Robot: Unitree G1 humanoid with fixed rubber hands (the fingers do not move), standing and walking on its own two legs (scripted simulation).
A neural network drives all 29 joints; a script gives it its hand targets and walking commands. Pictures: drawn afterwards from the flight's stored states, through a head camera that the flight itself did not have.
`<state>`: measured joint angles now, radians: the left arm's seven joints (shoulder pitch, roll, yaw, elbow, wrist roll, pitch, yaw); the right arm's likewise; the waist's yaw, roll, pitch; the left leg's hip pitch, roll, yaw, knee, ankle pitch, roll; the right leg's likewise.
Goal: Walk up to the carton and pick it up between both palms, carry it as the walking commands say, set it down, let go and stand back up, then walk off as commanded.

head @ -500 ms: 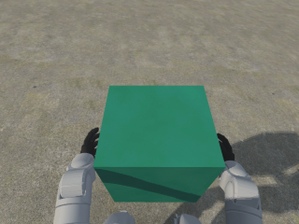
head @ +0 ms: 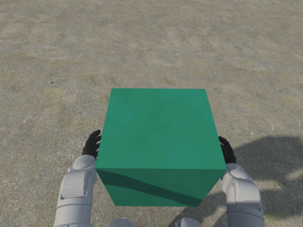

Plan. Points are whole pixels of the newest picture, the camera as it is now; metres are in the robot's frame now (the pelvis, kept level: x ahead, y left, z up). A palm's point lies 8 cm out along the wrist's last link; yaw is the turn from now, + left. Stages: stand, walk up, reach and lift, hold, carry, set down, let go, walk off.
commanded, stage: carry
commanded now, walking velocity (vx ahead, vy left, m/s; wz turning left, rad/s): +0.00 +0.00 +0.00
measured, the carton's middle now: (157, 151) +0.34 -0.01 -0.02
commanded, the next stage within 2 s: none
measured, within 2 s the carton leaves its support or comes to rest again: neither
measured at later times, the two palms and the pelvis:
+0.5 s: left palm (38, 199) +0.17 +0.25 +0.03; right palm (204, 210) +0.16 -0.10 +0.05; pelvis -0.11 +0.08 +0.00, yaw +0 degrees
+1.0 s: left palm out of the picture +0.05 +0.33 +0.04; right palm out of the picture +0.05 -0.03 +0.06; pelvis -0.23 +0.15 +0.00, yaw +1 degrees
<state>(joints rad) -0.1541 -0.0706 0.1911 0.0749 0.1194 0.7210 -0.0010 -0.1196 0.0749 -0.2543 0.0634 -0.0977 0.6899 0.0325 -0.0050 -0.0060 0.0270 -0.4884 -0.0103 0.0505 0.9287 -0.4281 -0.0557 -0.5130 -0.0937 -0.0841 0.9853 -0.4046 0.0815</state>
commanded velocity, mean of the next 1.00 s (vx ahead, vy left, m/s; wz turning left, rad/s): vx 0.00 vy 0.00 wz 0.00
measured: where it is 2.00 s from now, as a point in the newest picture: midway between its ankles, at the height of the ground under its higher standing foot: outside the picture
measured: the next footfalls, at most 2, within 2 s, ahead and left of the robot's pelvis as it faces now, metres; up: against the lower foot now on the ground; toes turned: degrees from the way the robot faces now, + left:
right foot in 0.14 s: +0.01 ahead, -0.12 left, -0.01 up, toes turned -9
left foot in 0.48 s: -0.03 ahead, +0.14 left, +0.00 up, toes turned +2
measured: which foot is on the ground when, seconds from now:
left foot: down 0.00-0.36, up 0.38-0.46, down 0.48-0.86, up 0.88-0.98, down 1.00-1.00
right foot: up 0.00-0.12, down 0.14-0.48, up 0.50-0.66, down 0.68-1.00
